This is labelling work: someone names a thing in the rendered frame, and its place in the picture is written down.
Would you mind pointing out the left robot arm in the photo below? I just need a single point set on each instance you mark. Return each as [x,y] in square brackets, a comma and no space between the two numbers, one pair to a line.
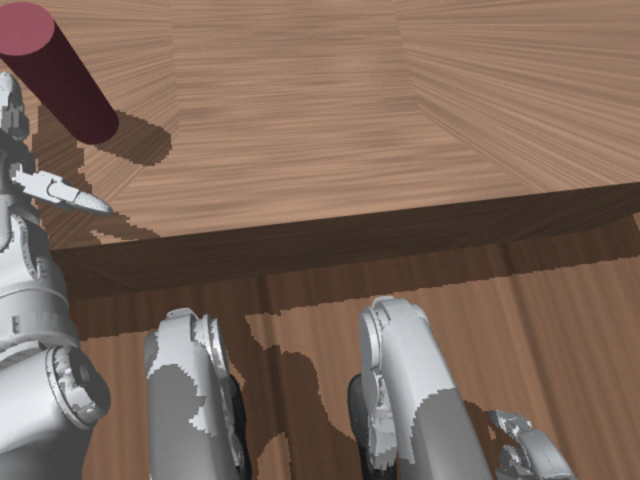
[51,395]

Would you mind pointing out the left robot foot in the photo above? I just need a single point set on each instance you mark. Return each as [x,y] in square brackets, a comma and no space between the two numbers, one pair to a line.
[244,470]

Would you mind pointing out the can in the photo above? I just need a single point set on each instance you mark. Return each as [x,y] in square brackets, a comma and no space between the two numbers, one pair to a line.
[35,49]

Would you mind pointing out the left robot hand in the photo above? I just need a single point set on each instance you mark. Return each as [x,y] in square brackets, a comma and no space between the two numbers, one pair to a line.
[18,167]

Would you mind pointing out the right robot foot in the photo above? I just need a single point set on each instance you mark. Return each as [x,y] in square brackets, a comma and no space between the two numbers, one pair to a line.
[359,424]

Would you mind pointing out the right robot hand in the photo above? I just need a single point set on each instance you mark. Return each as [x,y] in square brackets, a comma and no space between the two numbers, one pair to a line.
[538,458]

